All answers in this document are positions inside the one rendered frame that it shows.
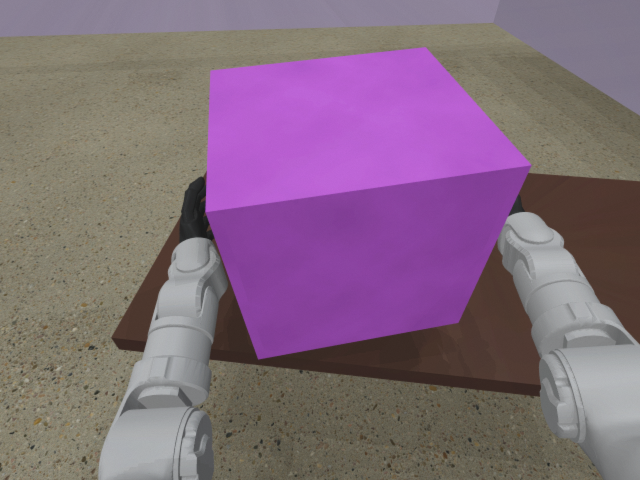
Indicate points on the carton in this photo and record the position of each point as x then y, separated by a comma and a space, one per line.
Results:
353, 197

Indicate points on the robot left hand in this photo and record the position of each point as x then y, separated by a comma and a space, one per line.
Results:
192, 222

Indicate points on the right robot forearm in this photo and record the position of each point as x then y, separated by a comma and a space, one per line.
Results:
560, 302

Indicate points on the right robot upper arm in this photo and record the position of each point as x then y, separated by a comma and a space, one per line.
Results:
592, 396

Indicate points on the left robot forearm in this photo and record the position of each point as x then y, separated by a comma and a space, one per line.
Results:
174, 368

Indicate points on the robot right hand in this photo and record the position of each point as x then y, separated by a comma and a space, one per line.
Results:
517, 207

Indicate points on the table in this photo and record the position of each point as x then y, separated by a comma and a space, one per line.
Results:
491, 348

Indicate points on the left robot upper arm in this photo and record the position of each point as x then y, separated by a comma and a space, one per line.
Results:
160, 444

